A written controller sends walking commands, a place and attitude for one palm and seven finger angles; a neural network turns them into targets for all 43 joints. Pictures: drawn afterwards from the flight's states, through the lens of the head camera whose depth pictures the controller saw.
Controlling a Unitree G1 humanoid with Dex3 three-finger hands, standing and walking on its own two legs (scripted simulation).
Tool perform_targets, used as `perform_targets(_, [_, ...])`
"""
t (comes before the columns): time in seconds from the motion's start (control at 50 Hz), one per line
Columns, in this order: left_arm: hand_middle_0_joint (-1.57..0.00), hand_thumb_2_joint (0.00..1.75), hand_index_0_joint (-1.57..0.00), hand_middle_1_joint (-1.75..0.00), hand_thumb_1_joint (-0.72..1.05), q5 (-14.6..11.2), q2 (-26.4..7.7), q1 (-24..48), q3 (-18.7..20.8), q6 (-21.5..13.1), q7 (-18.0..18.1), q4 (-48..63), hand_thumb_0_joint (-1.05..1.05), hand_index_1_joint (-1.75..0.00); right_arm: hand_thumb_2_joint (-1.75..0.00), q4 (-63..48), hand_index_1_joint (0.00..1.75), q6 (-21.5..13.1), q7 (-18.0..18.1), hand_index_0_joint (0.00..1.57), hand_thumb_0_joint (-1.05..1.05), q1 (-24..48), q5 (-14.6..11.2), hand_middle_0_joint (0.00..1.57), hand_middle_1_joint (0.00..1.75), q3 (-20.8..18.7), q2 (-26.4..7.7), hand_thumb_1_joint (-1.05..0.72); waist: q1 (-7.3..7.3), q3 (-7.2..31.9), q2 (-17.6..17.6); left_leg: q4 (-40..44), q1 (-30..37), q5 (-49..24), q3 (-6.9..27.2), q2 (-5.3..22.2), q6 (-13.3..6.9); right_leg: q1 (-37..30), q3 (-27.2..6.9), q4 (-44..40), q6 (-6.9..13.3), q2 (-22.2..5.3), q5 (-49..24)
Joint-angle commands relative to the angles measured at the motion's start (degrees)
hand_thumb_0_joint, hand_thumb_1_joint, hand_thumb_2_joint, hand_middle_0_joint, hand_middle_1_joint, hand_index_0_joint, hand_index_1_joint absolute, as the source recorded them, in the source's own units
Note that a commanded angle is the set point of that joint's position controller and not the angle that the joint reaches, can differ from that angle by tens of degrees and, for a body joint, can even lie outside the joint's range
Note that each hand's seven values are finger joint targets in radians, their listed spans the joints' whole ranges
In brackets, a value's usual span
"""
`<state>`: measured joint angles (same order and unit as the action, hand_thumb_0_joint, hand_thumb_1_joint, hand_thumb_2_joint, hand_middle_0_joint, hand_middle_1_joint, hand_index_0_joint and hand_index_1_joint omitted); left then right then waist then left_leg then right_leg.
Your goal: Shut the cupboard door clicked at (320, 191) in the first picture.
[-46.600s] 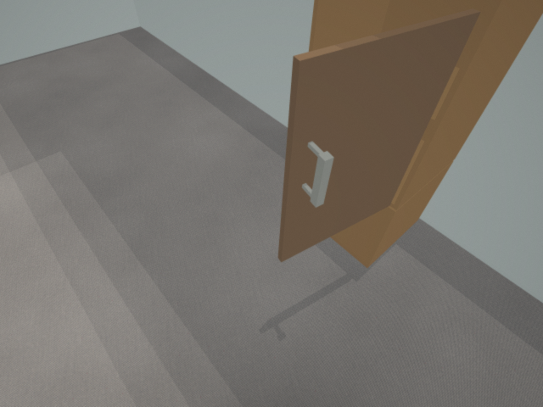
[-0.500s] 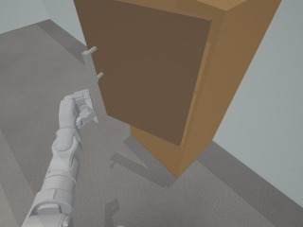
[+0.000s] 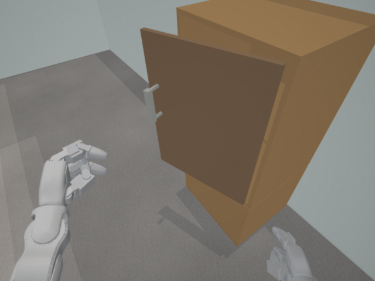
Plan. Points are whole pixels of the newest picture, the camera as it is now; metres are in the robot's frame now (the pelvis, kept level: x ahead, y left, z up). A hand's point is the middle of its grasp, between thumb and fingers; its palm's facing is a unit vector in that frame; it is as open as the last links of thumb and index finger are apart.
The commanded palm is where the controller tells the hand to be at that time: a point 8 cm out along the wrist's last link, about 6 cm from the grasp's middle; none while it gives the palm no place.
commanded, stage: draw the hand back to the body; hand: left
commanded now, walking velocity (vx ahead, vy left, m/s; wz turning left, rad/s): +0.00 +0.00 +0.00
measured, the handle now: (154, 103) +0.67 +0.19 +0.01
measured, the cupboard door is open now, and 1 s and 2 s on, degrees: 19 19 19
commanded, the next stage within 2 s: step back with the hand held close in 0.70 s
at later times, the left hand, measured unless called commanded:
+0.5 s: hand (42, 196) +0.20 +0.26 +0.16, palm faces +0.50 -0.76 -0.42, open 7.1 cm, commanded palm +0.16 +0.29 +0.18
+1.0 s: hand (48, 191) +0.22 +0.26 +0.15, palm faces +0.41 -0.78 -0.47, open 7.4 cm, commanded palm +0.15 +0.30 +0.18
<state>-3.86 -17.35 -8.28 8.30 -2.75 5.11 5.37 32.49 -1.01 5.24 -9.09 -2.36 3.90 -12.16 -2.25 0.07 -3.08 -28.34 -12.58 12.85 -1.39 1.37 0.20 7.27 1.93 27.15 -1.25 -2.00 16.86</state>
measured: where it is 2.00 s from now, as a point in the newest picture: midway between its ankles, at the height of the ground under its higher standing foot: outside the picture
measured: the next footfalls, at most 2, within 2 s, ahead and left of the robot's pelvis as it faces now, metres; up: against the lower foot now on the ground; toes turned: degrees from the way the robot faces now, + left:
none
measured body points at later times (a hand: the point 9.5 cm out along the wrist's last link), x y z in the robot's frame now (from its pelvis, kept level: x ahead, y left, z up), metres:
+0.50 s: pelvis +0.02 -0.01 +0.00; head +0.00 -0.05 +0.45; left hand +0.17 +0.30 +0.18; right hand +0.22 -0.24 -0.09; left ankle +0.03 +0.12 -0.74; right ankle -0.02 -0.13 -0.74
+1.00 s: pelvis +0.02 +0.00 +0.00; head +0.02 -0.03 +0.45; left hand +0.19 +0.30 +0.18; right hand +0.20 -0.24 -0.09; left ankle +0.03 +0.12 -0.74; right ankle -0.02 -0.13 -0.74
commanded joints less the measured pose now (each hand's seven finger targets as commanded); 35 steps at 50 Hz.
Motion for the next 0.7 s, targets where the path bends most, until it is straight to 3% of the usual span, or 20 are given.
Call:
perform_targets(0.0, [-0.61, 0.90, -0.61, -0.75, 0.90, -0.18, -8.47, 5.13, 6.24, -3.33, 0.71, 16.62, 0.00, -0.75, -0.90, -7.69, 0.30, -3.01, -0.03, 0.20, 0.00, 6.20, 0.63, 0.20, 0.30, -2.79, -6.16, -0.90, 0.59, 5.75, -0.79, 7.01, 8.12, -6.72, 0.64, -0.42, -1.13, 1.91, 1.04, -5.99, 1.93, 2.24, -9.86])
perform_targets(0.06, [-0.53, 0.90, -0.53, -0.66, 0.90, -0.29, -10.38, 1.48, 9.83, -3.22, 0.87, 18.58, 0.00, -0.66, -0.90, -7.46, 0.30, -3.11, -0.14, 0.20, 0.00, 6.73, 0.93, 0.20, 0.30, -3.04, -6.09, -0.90, 0.03, 4.46, 1.76, 7.25, 7.79, -6.80, 0.17, -0.57, -1.34, 1.37, 1.04, -6.91, 1.61, 2.22, -10.14])
perform_targets(0.12, [-0.45, 0.90, -0.45, -0.57, 0.90, -0.17, -12.46, -2.29, 12.98, -3.73, 1.20, 22.99, 0.00, -0.57, -0.90, -7.37, 0.30, -3.63, -0.11, 0.20, 0.00, 6.88, 1.13, 0.20, 0.30, -3.34, -5.88, -0.90, -0.62, 6.58, -0.21, 6.67, 8.84, -9.70, -0.28, -0.80, -1.45, -0.45, 1.02, -6.51, 1.56, 1.90, -12.77])
perform_targets(0.28, [-0.23, 0.90, -0.23, -0.33, 0.90, -0.36, -16.33, -14.48, 20.72, -4.75, 2.12, 29.31, 0.00, -0.33, -0.90, -6.47, 0.30, -5.97, -0.05, 0.20, 0.00, 6.85, 1.25, 0.20, 0.30, -4.33, -5.78, -0.90, -1.76, 5.69, -0.62, 4.94, 8.77, -12.71, -1.28, -1.11, -1.77, -0.58, 0.99, -6.90, 1.14, 1.59, -16.50])
perform_targets(0.38, [-0.20, 0.90, -0.20, -0.30, 0.90, -0.26, -11.20, -13.11, 16.29, -3.95, 1.69, 23.56, 0.00, -0.30, -0.90, -5.25, 0.30, -6.26, 0.18, 0.20, 0.00, 5.88, 1.11, 0.20, 0.30, -4.83, -6.35, -0.90, -0.06, -1.59, 2.98, 5.70, 7.66, -8.98, -1.62, -0.73, -2.10, 4.08, 1.00, -8.53, 0.45, 1.56, -12.15])
perform_targets(0.46, [-0.20, 0.90, -0.20, -0.30, 0.90, 0.06, -12.55, -10.10, 16.91, -4.24, 2.01, 24.15, 0.00, -0.30, -0.90, -5.48, 0.30, -6.24, 0.51, 0.20, 0.00, 5.92, 1.22, 0.20, 0.30, -5.08, -6.73, -0.90, -0.57, 1.08, 2.88, 6.09, 8.48, -9.01, -1.15, -1.03, -2.40, 2.81, 0.92, -7.45, 0.51, 1.45, -11.67])
perform_targets(0.5, [-0.20, 0.90, -0.20, -0.30, 0.90, 0.15, -14.09, -9.66, 17.91, -4.84, 2.15, 27.59, 0.00, -0.30, -0.90, -5.84, 0.30, -6.68, 0.71, 0.20, 0.00, 6.37, 1.37, 0.20, 0.30, -5.08, -6.49, -0.90, -1.18, 5.13, 0.94, 5.79, 9.99, -10.85, -1.37, -1.26, -2.56, 0.46, 0.60, -6.72, 0.59, 1.06, -14.20])
perform_targets(0.56, [-0.20, 0.90, -0.20, -0.30, 0.90, 0.27, -15.01, -11.76, 19.04, -5.16, 2.48, 30.29, 0.00, -0.30, -0.90, -5.96, 0.30, -7.20, 0.63, 0.20, 0.00, 6.56, 1.57, 0.20, 0.30, -4.78, -5.84, -0.90, -1.77, 7.56, -1.20, 4.85, 10.43, -14.20, -1.56, -1.57, -2.32, -1.22, 0.80, -5.59, 0.78, 1.14, -18.36])
perform_targets(0.58, [-0.20, 0.90, -0.20, -0.30, 0.90, 0.21, -16.24, -12.59, 20.05, -5.07, 2.57, 30.34, 0.00, -0.30, -0.90, -5.65, 0.30, -7.34, 0.66, 0.20, 0.00, 6.50, 1.67, 0.20, 0.30, -4.69, -6.01, -0.90, -1.96, 7.24, -2.37, 4.69, 10.20, -14.37, -1.56, -1.53, -2.18, -1.42, 0.61, -6.17, 0.85, 1.06, -18.76])
perform_targets(0.62, [-0.20, 0.90, -0.20, -0.30, 0.90, 0.19, -15.27, -13.39, 19.66, -5.12, 2.61, 30.47, 0.00, -0.30, -0.90, -5.79, 0.30, -7.52, 0.54, 0.20, 0.00, 6.66, 1.56, 0.20, 0.30, -4.46, -5.44, -0.90, -1.77, 5.36, -2.76, 4.86, 9.44, -14.12, -1.61, -1.35, -1.86, -0.54, 0.89, -6.02, 0.93, 1.20, -18.14])
perform_targets(0.68, [-0.20, 0.90, -0.20, -0.30, 0.90, 0.02, -15.07, -14.32, 20.25, -4.72, 2.35, 27.79, 0.00, -0.30, -0.90, -5.27, 0.30, -7.29, 0.45, 0.20, 0.00, 6.13, 1.53, 0.20, 0.30, -4.50, -5.63, -0.90, -1.58, 2.39, -0.50, 5.31, 8.26, -13.50, -1.51, -1.08, -1.64, 0.34, 1.14, -6.91, 0.94, 1.53, -17.51])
